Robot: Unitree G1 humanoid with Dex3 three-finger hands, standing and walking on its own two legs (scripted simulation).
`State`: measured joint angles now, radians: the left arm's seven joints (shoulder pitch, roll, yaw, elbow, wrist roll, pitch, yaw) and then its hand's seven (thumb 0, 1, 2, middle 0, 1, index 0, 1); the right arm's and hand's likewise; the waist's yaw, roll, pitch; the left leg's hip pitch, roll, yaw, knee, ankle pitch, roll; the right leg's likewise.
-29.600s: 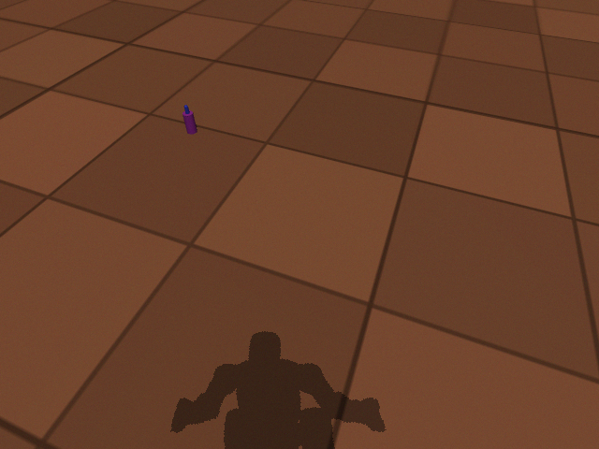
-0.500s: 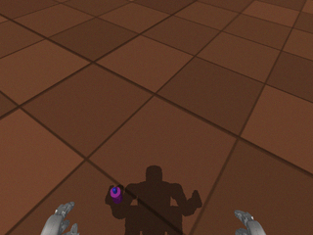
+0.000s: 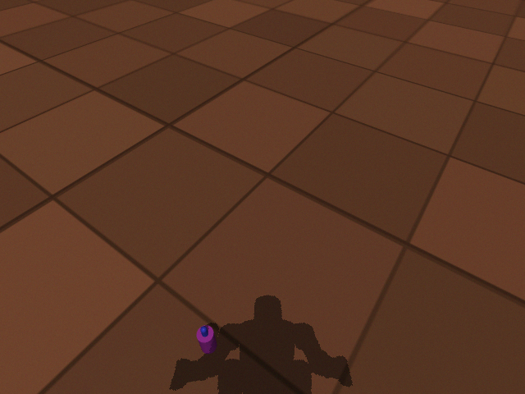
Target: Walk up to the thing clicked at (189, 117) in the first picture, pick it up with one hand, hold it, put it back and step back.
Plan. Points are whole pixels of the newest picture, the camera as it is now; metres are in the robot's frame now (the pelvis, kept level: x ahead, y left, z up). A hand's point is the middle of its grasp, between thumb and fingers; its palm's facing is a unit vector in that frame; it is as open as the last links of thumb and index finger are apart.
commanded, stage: stand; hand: left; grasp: from the side
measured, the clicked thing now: (206, 337) +0.43 +0.20 -0.69
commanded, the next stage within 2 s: step back in 1.48 s
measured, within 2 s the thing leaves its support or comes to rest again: neither
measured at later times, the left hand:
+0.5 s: hand out of the picture +0.05 +0.23 -0.16, palm faces -0.02 -0.94 -0.34, open 7.4 cm
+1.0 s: hand out of the picture +0.11 +0.23 -0.15, palm faces -0.02 -0.93 -0.35, open 7.4 cm
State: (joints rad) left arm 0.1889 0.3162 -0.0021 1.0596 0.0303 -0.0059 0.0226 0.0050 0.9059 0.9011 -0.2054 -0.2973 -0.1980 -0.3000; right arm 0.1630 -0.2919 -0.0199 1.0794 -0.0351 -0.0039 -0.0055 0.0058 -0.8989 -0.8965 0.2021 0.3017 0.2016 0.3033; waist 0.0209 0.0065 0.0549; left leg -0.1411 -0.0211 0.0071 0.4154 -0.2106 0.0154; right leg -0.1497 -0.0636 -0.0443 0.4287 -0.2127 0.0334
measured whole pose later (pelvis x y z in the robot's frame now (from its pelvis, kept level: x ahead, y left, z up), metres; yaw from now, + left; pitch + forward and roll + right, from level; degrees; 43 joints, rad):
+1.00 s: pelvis +0.03 -0.02 +0.01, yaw -1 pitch -2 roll +0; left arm 0.09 0.32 0.00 1.15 0.02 -0.02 0.01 0.00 0.91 0.90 -0.21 -0.30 -0.20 -0.30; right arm 0.10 -0.33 -0.01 1.15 -0.02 -0.01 -0.01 0.00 -0.90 -0.90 0.20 0.30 0.20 0.30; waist 0.01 0.02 0.05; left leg -0.07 0.02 0.01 0.29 -0.18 -0.02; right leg -0.09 -0.02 -0.05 0.32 -0.19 0.01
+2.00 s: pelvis -0.05 +0.04 -0.01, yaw -2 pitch -1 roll -2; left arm 0.04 0.38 0.05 0.89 0.01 0.07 0.03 0.00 0.91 0.90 -0.20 -0.30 -0.20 -0.30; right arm 0.16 -0.34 -0.05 0.95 -0.03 0.03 -0.02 0.00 -0.90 -0.90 0.20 0.30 0.20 0.30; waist -0.02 -0.04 0.20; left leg -0.24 -0.03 0.01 0.53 -0.27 0.06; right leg -0.44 0.12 0.15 1.09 -0.48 -0.01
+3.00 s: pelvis -0.33 +0.04 -0.02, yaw -8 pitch -3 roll +0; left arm 0.20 0.41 0.09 0.83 0.03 0.06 0.00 0.00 0.91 0.90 -0.20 -0.30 -0.20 -0.30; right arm 0.09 -0.38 -0.05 0.79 -0.03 0.02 -0.02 0.00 -0.89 -0.90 0.21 0.30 0.21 0.30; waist 0.04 -0.03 0.20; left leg -0.39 0.06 0.03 0.65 -0.22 -0.02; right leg -0.24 0.01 0.08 0.70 -0.42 0.02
